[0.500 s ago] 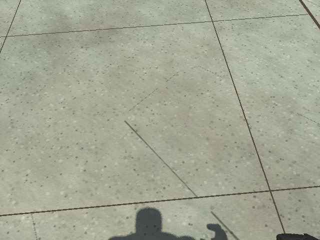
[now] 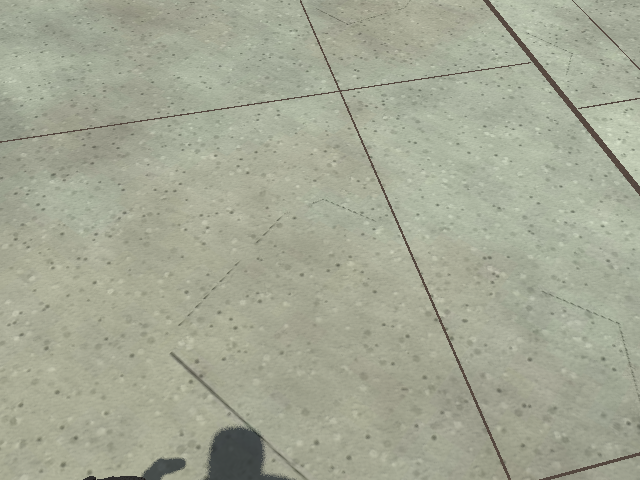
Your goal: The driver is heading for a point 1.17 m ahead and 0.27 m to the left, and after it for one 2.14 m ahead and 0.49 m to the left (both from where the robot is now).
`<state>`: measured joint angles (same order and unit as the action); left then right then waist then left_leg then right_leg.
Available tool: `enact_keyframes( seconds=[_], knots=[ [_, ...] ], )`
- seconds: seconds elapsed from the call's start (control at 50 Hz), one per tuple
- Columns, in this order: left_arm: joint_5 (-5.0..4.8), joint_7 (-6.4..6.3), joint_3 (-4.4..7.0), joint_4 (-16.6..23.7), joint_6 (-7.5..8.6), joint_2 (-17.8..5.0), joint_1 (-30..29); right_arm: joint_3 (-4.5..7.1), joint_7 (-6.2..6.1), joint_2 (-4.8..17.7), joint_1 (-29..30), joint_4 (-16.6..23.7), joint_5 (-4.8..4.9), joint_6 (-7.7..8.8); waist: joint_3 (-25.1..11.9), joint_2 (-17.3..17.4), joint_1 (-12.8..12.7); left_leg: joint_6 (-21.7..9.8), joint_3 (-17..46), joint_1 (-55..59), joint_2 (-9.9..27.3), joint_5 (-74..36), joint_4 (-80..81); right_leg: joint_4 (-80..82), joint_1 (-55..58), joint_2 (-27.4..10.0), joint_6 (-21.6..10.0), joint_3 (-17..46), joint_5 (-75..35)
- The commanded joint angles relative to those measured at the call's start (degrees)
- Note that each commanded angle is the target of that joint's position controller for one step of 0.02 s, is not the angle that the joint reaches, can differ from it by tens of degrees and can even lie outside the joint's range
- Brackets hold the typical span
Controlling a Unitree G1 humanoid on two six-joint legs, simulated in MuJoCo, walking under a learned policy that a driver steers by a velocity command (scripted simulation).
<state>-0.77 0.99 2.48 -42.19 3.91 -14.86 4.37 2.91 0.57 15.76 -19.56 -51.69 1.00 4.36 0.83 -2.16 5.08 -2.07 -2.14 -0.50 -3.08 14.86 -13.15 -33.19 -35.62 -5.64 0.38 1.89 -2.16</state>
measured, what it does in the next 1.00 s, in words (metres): walks ahead, turning left: right foot, then left foot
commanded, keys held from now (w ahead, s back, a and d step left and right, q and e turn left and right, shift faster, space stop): w+q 0.70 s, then w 0.30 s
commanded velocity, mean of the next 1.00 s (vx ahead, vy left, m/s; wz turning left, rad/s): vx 0.50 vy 0.00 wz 0.40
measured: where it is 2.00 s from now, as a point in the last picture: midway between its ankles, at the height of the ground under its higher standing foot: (165, 261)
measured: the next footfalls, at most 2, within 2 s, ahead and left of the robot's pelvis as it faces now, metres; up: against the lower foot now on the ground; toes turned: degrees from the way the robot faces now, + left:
right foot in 0.10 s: +0.23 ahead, -0.14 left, +0.00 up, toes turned +1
left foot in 0.62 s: +0.46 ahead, +0.16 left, +0.00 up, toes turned +22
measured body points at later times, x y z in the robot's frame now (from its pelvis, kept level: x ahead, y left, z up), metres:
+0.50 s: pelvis +0.27 -0.02 +0.00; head +0.29 -0.01 +0.45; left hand +0.22 +0.26 -0.13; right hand +0.50 -0.23 -0.10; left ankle +0.40 +0.16 -0.69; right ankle +0.19 -0.15 -0.74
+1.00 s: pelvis +0.52 +0.10 +0.00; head +0.54 +0.13 +0.45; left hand +0.59 +0.41 -0.10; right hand +0.69 -0.13 -0.11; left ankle +0.42 +0.15 -0.74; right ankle +0.77 +0.03 -0.69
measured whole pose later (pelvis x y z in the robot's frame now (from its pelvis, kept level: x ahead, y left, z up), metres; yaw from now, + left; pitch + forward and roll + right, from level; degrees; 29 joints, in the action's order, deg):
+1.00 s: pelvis +0.52 +0.10 +0.00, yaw +27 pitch +2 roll +1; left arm -0.3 0.8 3.2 -45.1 5.0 -16.0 4.0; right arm 3.4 0.0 14.7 -18.4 -45.7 0.6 3.7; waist 1.4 -2.6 3.5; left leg -4.5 3.1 -2.8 -5.5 13.6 -15.3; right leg -35.7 -37.7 -6.1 2.1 2.5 -5.1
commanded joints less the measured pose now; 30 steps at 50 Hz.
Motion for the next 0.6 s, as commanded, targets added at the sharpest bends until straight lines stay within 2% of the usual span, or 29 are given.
enact_keyframes(
  seconds=[0.02, 0.04, 0.06, 0.08, 0.1, 0.12, 0.14, 0.16, 0.18, 0.2, 0.22, 0.26, 0.32, 0.38, 0.42, 0.48, 0.52, 0.56, 0.58, 0.6],
  knots=[
    [-0.17, 0.85, 1.13, 5.77, 1.62, -4.84, -6.21, 2.43, -0.56, 10.27, -1.96, 1.18, 0.52, -0.51, 2.68, 6.06, -1.05, -8.56, 9.67, -0.23, 17.07, -17.34, 0.39, 3.95, 1.78, 1.67, -1.29, -0.18, 2.81],
    [-0.14, 0.96, 1.46, 5.45, 1.88, -5.72, -4.61, 2.65, -0.74, 10.81, -1.50, 1.16, 0.55, -0.81, 1.95, 6.63, -2.29, -8.06, 10.61, 0.47, 17.51, -19.13, -1.44, 4.87, 4.37, 2.23, -1.82, -0.29, 4.76],
    [-0.03, 0.88, 2.04, 4.50, 2.14, -6.80, -0.90, 2.77, -0.87, 11.30, -0.21, 1.35, 0.60, -1.08, 0.20, 7.06, -4.85, -7.24, 10.44, -0.01, 16.89, -24.30, -5.23, 6.45, 10.09, 3.39, -2.64, -1.33, 5.70],
    [0.26, 0.47, 3.34, 2.18, 2.27, -9.16, 6.70, 2.31, -0.90, 10.11, 0.29, 1.57, 0.42, -1.19, -4.64, 6.12, -8.52, -5.73, 8.58, -2.44, 13.89, -29.48, -13.64, 7.35, 21.48, 4.18, -4.11, -2.22, 5.36],
    [1.22, -0.15, 4.64, 0.40, 2.28, -13.06, 16.88, 0.99, -0.85, 6.71, 0.69, 2.99, -0.65, -1.01, -13.33, 2.04, -12.64, -3.41, 5.89, -11.93, 10.18, -20.65, -29.35, 4.44, 38.34, -3.80, -7.47, 5.14, 3.75],
    [1.73, -0.43, 5.79, -0.64, 1.59, -18.35, 21.03, -0.93, -0.65, 0.06, -6.70, 4.14, -0.67, 0.13, -21.33, -13.09, -9.94, 0.75, 2.06, -34.21, 0.92, 9.95, -50.31, 8.13, 58.61, -18.34, -15.88, 29.29, 10.70],
    [1.22, -0.37, 4.58, -0.75, 1.32, -13.06, 22.15, 0.15, -0.44, 5.08, -5.44, 3.04, 0.77, 0.94, -23.20, -11.76, -11.93, 0.84, 9.11, -40.64, 2.17, 18.78, -58.81, 13.84, 57.82, -18.93, -16.99, 38.09, 20.30],
    [0.94, -0.55, 3.51, -0.40, 1.38, -9.98, 18.13, 1.37, -0.39, 8.93, -0.48, 4.37, 1.91, 1.12, -13.80, -7.72, -11.76, 0.39, 9.15, -44.67, 5.03, 14.75, -61.39, 15.00, 50.90, -16.95, -14.11, 29.17, 21.72],
    [0.96, -0.62, 2.90, -0.11, 1.46, -8.20, 14.23, 1.44, -0.57, 8.56, 2.65, 5.01, 1.65, 0.97, -9.06, -4.85, -10.34, 0.35, 7.81, -43.70, 7.69, 9.67, -60.01, 16.49, 43.38, -14.56, -12.30, 21.97, 19.01],
    [1.07, -0.46, 2.37, -0.23, 1.61, -6.42, 10.90, 1.68, -0.76, 7.90, 4.03, 5.23, 1.00, 0.52, -5.14, -3.85, -8.73, 0.55, 7.63, -41.84, 9.15, 6.13, -57.17, 18.77, 36.65, -12.48, -11.38, 16.81, 15.52],
    [1.38, -0.37, 2.02, -0.37, 2.01, -5.13, 8.74, 2.00, -0.82, 7.15, 3.14, 4.97, 0.84, -0.32, -3.18, -4.81, -6.83, 0.68, 8.12, -38.61, 10.56, 3.51, -55.00, 20.98, 31.87, -10.74, -10.50, 12.21, 12.67],
    [1.48, -0.35, 2.30, -1.11, 2.71, -5.15, 7.17, 1.78, -0.71, 4.51, 1.93, 5.03, 0.99, -1.79, -1.77, -4.44, -5.06, 1.16, 7.78, -35.66, 11.19, 1.04, -53.26, 23.98, 27.52, -10.18, -10.68, 6.82, 7.78],
    [1.70, -0.91, 3.03, -2.55, 3.13, -6.91, 7.56, 1.80, -0.71, 3.48, 4.52, 6.88, 0.46, -2.84, 0.35, -2.08, -4.54, 2.13, 8.43, -38.97, 11.61, -4.51, -48.31, 25.89, 27.15, -10.62, -11.40, 0.66, 1.99],
    [1.70, -1.55, 3.42, -3.60, 2.75, -8.01, 8.30, 1.62, 0.19, 2.86, 8.36, 8.20, 0.30, -2.55, 1.26, -1.25, -5.48, 2.07, 6.89, -39.11, 10.94, -13.41, -38.50, 26.39, 28.88, -9.05, -10.16, -5.70, -0.11],
    [1.39, -1.90, 3.69, -4.13, 2.39, -8.96, 9.32, 1.21, 0.97, 2.12, 12.52, 9.59, 0.14, -2.35, 2.39, -0.63, -7.03, 1.65, 4.34, -37.81, 10.35, -17.13, -32.41, 26.71, 29.66, -8.90, -9.54, -8.79, -0.05],
    [0.63, -2.11, 4.21, -5.47, 1.46, -10.18, 11.99, 0.89, 1.89, 1.89, 17.72, 12.07, 0.13, -2.41, 4.26, -0.02, -8.89, 0.48, 2.11, -38.80, 9.75, -16.34, -26.80, 25.69, 34.65, -10.49, -9.06, -11.05, -0.91],
    [-0.02, -2.08, 4.57, -6.21, 0.60, -10.95, 12.91, 1.03, 2.46, 2.47, 19.55, 13.57, 0.17, -2.52, 4.82, -0.35, -8.95, -0.84, 0.74, -39.34, 9.01, -12.69, -24.61, 23.29, 38.85, -11.68, -8.30, -12.16, -4.79],
    [-0.53, -2.23, 5.01, -6.19, -0.22, -12.42, 12.11, 1.73, 2.83, 3.84, 18.43, 14.43, 0.13, -2.68, 3.05, -1.70, -7.14, -2.85, -2.15, -35.05, 6.30, -7.04, -23.75, 17.52, 41.32, -12.04, -7.14, -13.79, -20.30],
    [-0.80, -2.39, 5.24, -6.00, -0.68, -13.28, 11.52, 2.44, 2.82, 5.04, 15.55, 14.18, 0.18, -2.84, 0.68, -2.79, -5.16, -4.06, -3.97, -30.37, 4.08, -3.94, -24.01, 12.15, 41.82, -11.82, -6.49, -14.53, -30.24],
    [-1.03, -2.48, 5.29, -5.78, -1.23, -13.70, 10.52, 3.69, 2.67, 7.02, 8.92, 12.73, 0.41, -2.93, -2.86, -2.64, -1.16, -5.70, -5.47, -21.75, 1.34, -3.60, -22.19, 2.70, 40.43, -10.54, -5.41, -15.79, -36.30]
  ],
)
Over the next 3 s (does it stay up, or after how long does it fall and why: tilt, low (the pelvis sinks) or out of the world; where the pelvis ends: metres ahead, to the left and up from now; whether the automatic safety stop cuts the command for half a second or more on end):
stays up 1.14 0.38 -0.01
